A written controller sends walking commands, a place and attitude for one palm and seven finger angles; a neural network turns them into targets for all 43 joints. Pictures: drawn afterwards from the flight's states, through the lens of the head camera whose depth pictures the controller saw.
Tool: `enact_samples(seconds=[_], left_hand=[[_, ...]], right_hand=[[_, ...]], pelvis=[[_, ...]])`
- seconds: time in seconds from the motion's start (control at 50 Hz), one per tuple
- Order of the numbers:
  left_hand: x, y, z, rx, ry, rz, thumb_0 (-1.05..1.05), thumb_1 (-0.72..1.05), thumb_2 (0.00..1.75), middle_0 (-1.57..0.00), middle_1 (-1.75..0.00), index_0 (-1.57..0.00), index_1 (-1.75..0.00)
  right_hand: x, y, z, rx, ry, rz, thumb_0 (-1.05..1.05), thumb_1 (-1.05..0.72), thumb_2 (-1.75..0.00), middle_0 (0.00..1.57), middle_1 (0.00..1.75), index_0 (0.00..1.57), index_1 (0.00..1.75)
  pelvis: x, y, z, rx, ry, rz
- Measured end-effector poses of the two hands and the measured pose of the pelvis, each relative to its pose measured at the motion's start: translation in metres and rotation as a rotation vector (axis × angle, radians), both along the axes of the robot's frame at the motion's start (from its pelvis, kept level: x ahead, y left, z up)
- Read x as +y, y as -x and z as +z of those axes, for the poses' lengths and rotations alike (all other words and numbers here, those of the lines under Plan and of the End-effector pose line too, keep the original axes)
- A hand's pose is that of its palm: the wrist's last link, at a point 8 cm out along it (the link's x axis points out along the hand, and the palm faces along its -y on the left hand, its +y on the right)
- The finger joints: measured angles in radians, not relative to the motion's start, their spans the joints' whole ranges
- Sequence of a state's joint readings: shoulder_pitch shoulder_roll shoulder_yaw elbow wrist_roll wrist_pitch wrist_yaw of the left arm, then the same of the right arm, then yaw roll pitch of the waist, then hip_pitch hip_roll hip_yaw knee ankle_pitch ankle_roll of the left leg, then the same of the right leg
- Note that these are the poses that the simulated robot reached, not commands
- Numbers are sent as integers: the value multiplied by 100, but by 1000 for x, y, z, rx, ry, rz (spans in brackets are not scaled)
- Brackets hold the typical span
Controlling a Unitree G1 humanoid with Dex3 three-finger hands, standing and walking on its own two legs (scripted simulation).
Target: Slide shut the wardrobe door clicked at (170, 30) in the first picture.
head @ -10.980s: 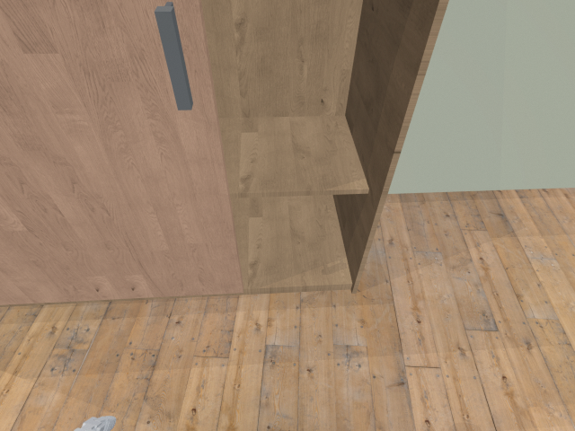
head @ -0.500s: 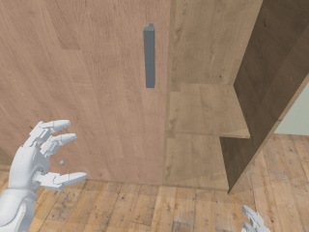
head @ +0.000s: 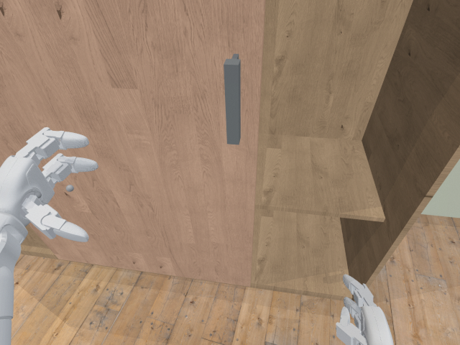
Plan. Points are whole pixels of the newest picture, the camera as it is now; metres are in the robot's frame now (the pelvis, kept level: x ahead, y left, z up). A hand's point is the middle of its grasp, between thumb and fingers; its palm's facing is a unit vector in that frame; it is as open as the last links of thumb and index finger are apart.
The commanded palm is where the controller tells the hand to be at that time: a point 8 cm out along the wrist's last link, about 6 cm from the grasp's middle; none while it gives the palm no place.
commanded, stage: raise the hand with hooked fingers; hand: left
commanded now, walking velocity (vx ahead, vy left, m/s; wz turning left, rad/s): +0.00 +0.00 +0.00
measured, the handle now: (234, 100) +0.53 +0.05 +0.19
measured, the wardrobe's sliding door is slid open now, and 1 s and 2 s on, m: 0.43 0.43 0.43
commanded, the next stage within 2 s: move the hooked fingers beside the handle in 0.58 s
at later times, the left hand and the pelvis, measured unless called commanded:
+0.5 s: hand (67, 158) +0.29 +0.27 +0.23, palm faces +0.08 -0.99 -0.11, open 14.0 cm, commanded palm +0.26 +0.31 +0.22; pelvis +0.01 -0.01 +0.00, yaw -1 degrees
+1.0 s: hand (100, 160) +0.32 +0.24 +0.20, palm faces -0.01 -0.99 -0.11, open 14.0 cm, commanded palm +0.29 +0.29 +0.22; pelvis +0.01 +0.00 +0.00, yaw +0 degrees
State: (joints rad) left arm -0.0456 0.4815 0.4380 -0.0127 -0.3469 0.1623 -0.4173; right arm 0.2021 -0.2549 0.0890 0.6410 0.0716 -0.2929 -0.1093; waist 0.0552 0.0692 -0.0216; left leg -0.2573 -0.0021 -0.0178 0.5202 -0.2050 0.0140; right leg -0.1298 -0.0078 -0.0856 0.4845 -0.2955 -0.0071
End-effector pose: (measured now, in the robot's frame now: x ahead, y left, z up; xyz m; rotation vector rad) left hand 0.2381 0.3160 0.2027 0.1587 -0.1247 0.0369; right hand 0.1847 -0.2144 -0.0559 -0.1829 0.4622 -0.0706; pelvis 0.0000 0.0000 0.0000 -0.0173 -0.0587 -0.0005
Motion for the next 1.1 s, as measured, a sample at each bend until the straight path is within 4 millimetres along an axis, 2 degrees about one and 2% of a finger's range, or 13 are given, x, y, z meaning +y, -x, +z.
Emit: enact_samples(seconds=[0.08, 0.14, 0.22, 0.32, 0.4, 0.5, 0.62, 0.74, 0.8, 0.88, 0.98, 1.04, 1.1], left_hand=[[6, -4, 31, -95, -15, 11, -1, -50, 30, -30, -120, -30, -120], [15, -13, 44, -88, -5, 27, -1, -50, 30, -30, -120, -30, -120], [17, -25, 28, 33, 18, 20, -1, -50, 30, -30, -120, -30, -120], [-3, -28, -1, 109, 36, -41, -1, -50, 30, -29, -120, -30, -120], [-13, -23, 11, -23, 23, -49, -1, -50, 30, -30, -120, -30, -120], [3, -25, 29, -79, 40, 23, -1, -50, 30, -30, -120, -31, -120], [6, -33, 12, 89, 22, 23, -1, -50, 30, -30, -120, -30, -120], [-8, -29, 15, 0, 23, -42, -1, -50, 30, -30, -120, -30, -120], [0, -32, 20, -44, 59, -15, -1, -50, 30, -30, -120, -30, -120], [11, -43, 11, 23, 80, 35, -1, -50, 30, -30, -120, -30, -120], [-11, -58, 1, 73, 47, -27, -1, -50, 30, -29, -120, -30, -120], [-32, -66, 10, 1, 50, -94, -1, -50, 30, -29, -120, -30, -120], [-39, -74, 20, -55, 78, -108, -1, -50, 30, -30, -120, -30, -120]], right_hand=[[-4, 1, -3, 15, 0, -4, 1, -90, -90, 20, 30, 20, 30], [-10, 3, -6, 32, -4, -12, 1, -90, -90, 20, 30, 20, 30], [-20, 7, -10, 56, -12, -33, 1, -90, -90, 20, 30, 20, 30], [-32, 10, -11, 71, 3, -64, 1, -90, -90, 20, 30, 20, 30], [-35, 8, -5, 52, 22, -75, 1, -90, -90, 20, 30, 20, 30], [-33, 3, -3, 35, 13, -72, 1, -90, -90, 20, 30, 20, 30], [-27, -2, -9, 54, -9, -57, 1, -90, -90, 20, 30, 20, 30], [-21, -5, -8, 54, -11, -52, 1, -90, -90, 20, 30, 20, 30], [-19, -6, -7, 54, -7, -46, 1, -90, -90, 20, 30, 20, 30], [-20, -6, -8, 65, -2, -45, 1, -90, -90, 20, 30, 20, 30], [-21, -3, -11, 85, 9, -52, 1, -90, -90, 20, 30, 20, 30], [-19, -2, -10, 83, 10, -60, 1, -90, -90, 20, 30, 20, 30], [-17, -1, -9, 78, -1, -72, 1, -90, -90, 20, 30, 20, 30]], pelvis=[[-3, -3, 1, -7, -1, 3], [-5, -4, 1, -4, -3, 6], [-7, -4, 2, 14, -5, 2], [-8, -6, 1, 21, -7, -10], [-10, -11, 1, 11, -9, -16], [-11, -13, 1, 2, -7, -10], [-9, -10, 1, 17, -8, -4], [-8, -15, 2, 19, -10, -10], [-9, -16, 1, 16, -9, -6], [-8, -14, 1, 16, -6, 0], [-4, -12, 1, 23, -5, 2], [-1, -13, 2, 23, -8, -3], [-1, -16, 2, 23, -11, -13]])
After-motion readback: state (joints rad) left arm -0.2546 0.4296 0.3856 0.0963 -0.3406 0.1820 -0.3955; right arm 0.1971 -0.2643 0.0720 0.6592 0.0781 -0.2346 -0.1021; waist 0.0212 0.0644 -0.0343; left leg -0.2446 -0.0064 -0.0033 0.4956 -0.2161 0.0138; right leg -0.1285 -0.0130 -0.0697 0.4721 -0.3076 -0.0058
